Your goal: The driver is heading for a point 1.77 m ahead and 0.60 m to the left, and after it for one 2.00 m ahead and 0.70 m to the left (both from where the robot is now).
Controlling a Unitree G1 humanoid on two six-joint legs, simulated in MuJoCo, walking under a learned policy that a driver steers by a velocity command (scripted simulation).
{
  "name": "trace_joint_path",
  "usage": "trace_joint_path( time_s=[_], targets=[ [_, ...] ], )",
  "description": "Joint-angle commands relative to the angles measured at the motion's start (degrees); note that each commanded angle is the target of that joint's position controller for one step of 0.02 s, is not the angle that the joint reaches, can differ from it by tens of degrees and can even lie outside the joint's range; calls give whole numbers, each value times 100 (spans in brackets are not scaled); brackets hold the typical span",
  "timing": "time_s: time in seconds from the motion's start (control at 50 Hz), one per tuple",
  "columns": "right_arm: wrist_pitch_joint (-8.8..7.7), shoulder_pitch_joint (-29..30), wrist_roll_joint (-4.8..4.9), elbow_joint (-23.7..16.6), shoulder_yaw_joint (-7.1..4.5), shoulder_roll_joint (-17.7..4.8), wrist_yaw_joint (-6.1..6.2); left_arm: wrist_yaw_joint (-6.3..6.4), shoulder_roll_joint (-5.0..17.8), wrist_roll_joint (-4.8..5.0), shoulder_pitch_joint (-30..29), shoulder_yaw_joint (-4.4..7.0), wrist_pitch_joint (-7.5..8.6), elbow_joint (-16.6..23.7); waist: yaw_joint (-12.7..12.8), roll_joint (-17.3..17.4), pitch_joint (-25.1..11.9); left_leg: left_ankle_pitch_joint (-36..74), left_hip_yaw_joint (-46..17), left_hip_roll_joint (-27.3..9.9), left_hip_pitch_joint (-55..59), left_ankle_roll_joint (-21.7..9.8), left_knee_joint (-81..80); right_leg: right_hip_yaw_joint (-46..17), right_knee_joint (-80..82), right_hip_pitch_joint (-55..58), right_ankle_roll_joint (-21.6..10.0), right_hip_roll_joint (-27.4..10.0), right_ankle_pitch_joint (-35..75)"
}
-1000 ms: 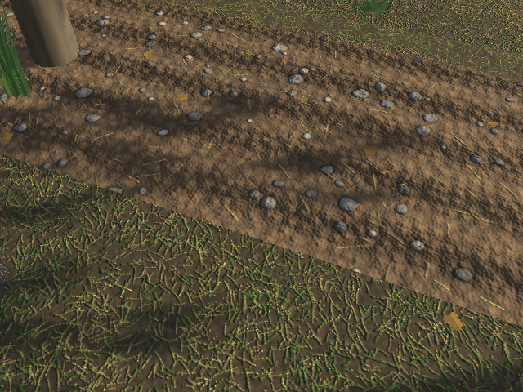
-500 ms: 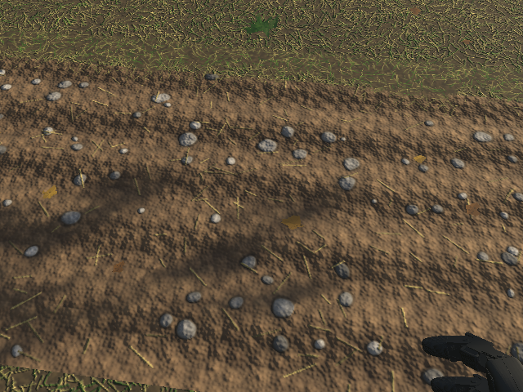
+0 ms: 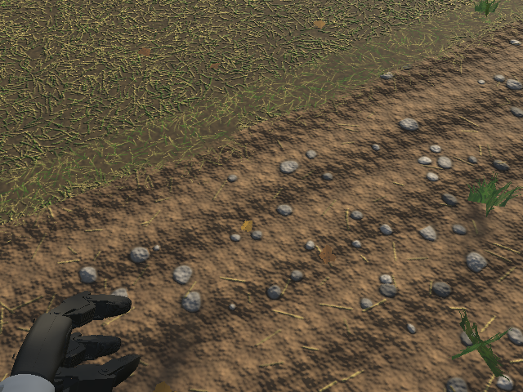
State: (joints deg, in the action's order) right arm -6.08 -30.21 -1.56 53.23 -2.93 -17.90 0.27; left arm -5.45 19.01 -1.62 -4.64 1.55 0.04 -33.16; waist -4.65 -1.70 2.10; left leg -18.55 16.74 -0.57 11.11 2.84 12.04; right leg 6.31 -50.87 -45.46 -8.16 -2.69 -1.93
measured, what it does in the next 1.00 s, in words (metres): walks ahead, turning left: right foot, then left foot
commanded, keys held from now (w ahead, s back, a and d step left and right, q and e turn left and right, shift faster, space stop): e+shift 0.10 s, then q+shift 0.90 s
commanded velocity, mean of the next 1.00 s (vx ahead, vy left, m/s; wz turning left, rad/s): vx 0.22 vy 0.00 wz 0.34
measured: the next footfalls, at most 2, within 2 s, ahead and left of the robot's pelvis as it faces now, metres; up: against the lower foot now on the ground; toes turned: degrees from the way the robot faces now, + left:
right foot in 0.08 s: +0.28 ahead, -0.03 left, +0.00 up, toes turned -9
left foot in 0.54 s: +0.55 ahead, +0.08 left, +0.00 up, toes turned +1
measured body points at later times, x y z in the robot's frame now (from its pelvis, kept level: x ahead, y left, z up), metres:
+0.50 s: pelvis +0.35 +0.00 +0.01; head +0.38 -0.01 +0.46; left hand +0.51 +0.27 -0.09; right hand +0.47 -0.26 -0.10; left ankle +0.52 +0.10 -0.69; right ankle +0.25 -0.03 -0.72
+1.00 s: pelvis +0.48 -0.04 +0.01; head +0.52 -0.04 +0.46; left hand +0.52 +0.28 -0.08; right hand +0.76 -0.25 -0.06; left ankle +0.50 +0.08 -0.71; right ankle +0.58 -0.14 -0.72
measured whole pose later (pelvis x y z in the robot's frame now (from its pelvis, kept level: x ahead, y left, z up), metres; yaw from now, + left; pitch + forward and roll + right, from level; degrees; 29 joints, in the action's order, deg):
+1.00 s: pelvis +0.48 -0.04 +0.01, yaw +24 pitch +2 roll -1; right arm 3.8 -8.5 1.2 30.5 -6.4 -20.0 2.1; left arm 1.0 16.1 -0.7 6.5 4.0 0.9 -42.5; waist -0.9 2.8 1.9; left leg -19.6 -17.0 10.9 -26.2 -0.6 38.9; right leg -7.5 -29.0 -21.4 1.0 3.5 -8.2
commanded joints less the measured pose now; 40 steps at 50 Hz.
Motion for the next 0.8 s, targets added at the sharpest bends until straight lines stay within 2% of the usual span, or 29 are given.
trace_joint_path(
  time_s=[0.02,0.04,0.06,0.08,0.1,0.12,0.14,0.16,0.18,0.2,0.22,0.24,0.28,0.32,0.34,0.38,0.44,0.48,0.52,0.54,0.56,0.58,0.6,0.62,0.64,0.66,0.7,0.74,0.8],
  targets=[
    [-85,625,41,-626,-132,-989,113,-12,88,-42,611,-25,72,17,869,614,191,7931,20,-1129,-1189,-229,924,694,633,1957,-180,774,-93],
    [10,701,58,-653,-194,-1193,172,36,223,-107,1312,31,109,-180,1276,654,-124,8405,-95,-1359,-1281,-208,2037,579,908,2771,-278,934,-285],
    [78,869,92,-709,-211,-1211,161,149,411,-128,2455,166,164,-566,1722,677,-613,7675,-247,-1483,-1662,-235,3416,167,1262,4006,-471,963,70],
    [144,983,115,-784,-213,-1049,71,343,672,-66,3112,336,200,-948,1815,233,-928,4472,-254,-1025,-2444,-141,5119,-272,1801,5190,-557,860,603],
    [191,786,19,-921,-128,-478,12,508,1259,86,2780,524,132,-886,1237,-960,-690,-1302,-304,-20,-4146,16,7434,-1580,1327,6011,-657,-165,3662],
    [-175,550,184,-1716,-19,-597,74,443,1923,180,2356,614,185,-189,895,-1210,-2622,-1746,-2034,420,-5574,203,8739,-4857,2225,7840,-2157,-1706,3453],
    [-291,1063,359,-1673,-73,-984,121,444,1455,116,2008,586,179,-1,1101,335,-2943,-1161,-2588,50,-5385,89,8402,-4884,2813,7265,-2004,-1796,2494],
    [-254,1087,463,-1621,-92,-938,171,394,1116,150,1582,495,288,-25,706,937,-1881,-838,-2416,-201,-5353,46,7743,-4183,3035,6063,-1751,-1609,2353],
    [-141,939,391,-1387,-107,-852,262,391,659,273,1196,370,373,-70,374,1388,-1310,-623,-2286,-580,-5117,105,7293,-3527,3066,5061,-1414,-1384,2349],
    [-14,738,371,-1217,-146,-843,286,404,395,279,1002,267,435,-98,193,1223,-839,-507,-2212,-742,-4774,149,6949,-2950,3103,4183,-1193,-1268,2900],
    [101,589,357,-1136,-163,-783,252,410,277,222,1045,221,484,-221,94,926,-648,-400,-2235,-862,-4320,138,6608,-2501,3214,3474,-965,-1089,3219],
    [170,575,346,-1115,-143,-595,226,407,227,198,1119,205,520,-397,68,660,-539,-266,-2190,-885,-4043,127,6132,-2060,3307,2986,-786,-894,3342],
    [193,932,309,-1201,-81,-242,203,476,222,108,1273,209,574,-657,182,326,-419,314,-1964,-645,-3911,64,5249,-1183,3446,2637,-484,-495,3932],
    [162,1167,272,-1248,-55,-100,141,598,213,51,1123,214,527,-718,248,57,-478,1383,-1779,-460,-3830,11,4316,-483,3466,2730,-164,-136,3789],
    [143,1338,262,-1293,-73,-135,94,661,204,50,1079,212,483,-712,335,-37,-504,1947,-1671,-378,-3881,2,3891,-276,3439,2926,-22,-44,3552],
    [124,1767,277,-1452,-84,-160,-29,774,212,95,1190,210,372,-762,591,-85,-525,2694,-1542,-285,-4150,-12,3118,-154,3318,3507,170,-120,3222],
    [132,2053,289,-1693,-94,-193,-257,893,302,102,1314,243,157,-834,735,-179,-495,2584,-1413,-261,-4505,-98,2557,-184,2984,4196,242,-454,3015],
    [148,1791,238,-1750,-169,-347,-381,953,373,110,1188,286,23,-767,580,-255,-546,1821,-1254,-107,-4465,-283,2550,-195,2433,4426,228,-685,3641],
    [157,1046,206,-1645,-275,-540,-388,1022,405,126,932,325,-67,-610,201,-290,-737,1207,-1113,203,-3735,-572,2431,-101,1342,4189,346,-724,4564],
    [131,188,184,-1480,-375,-717,-318,1021,398,145,630,318,-73,-493,-316,-73,-1020,1828,-1317,270,-2671,-871,1751,37,100,3671,538,-460,4159],
    [112,34,159,-1555,-488,-1162,-192,924,127,27,833,239,-25,-343,-226,1115,-1234,4502,-2711,-564,-1452,-1376,1647,108,-1619,2388,808,375,164],
    [119,418,-92,-1795,-486,-1524,-120,768,-211,-41,1485,133,31,-231,349,2162,-1983,5269,-5781,-1924,105,-2848,1335,-831,-3628,396,1299,1528,-3755],
    [214,934,-91,-2110,-502,-1302,-73,623,316,94,1620,177,116,-360,186,1213,-2634,3549,-5964,-1906,73,-2738,969,-1828,-3896,423,1104,1049,-3217],
    [301,1398,31,-2288,-410,-986,-14,578,472,190,1122,222,121,-245,240,580,-1895,2581,-5391,-1621,-726,-2415,825,-1757,-3636,339,1024,873,-2766],
    [414,1651,196,-2358,-344,-776,34,591,360,108,926,211,82,-221,424,-164,-1225,1861,-4897,-1297,-1582,-2082,632,-1613,-3114,346,999,671,-2474],
    [490,1795,285,-2428,-316,-710,77,617,300,51,829,205,26,-162,520,-196,-936,1450,-4645,-1089,-2181,-1933,543,-1563,-2537,515,999,555,-2312],
    [612,1999,243,-2528,-350,-713,106,606,106,103,891,193,-23,-206,673,137,-633,1227,-4094,-493,-2934,-1613,477,-1354,-1168,1127,1065,583,-2130],
    [690,1808,202,-2481,-429,-832,176,659,-42,145,883,171,24,-299,563,432,-857,1970,-4024,-384,-2814,-1590,636,-1276,-331,1400,1219,725,-2043],
    [800,1785,252,-2471,-506,-938,265,714,4,196,882,188,47,-389,463,823,-1199,1722,-4162,-350,-2588,-1412,799,-1419,386,1671,1296,767,-1527]
  ],
)
Over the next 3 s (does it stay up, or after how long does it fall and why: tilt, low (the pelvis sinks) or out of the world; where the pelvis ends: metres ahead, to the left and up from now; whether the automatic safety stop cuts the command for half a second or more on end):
stays up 1.10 0.56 0.01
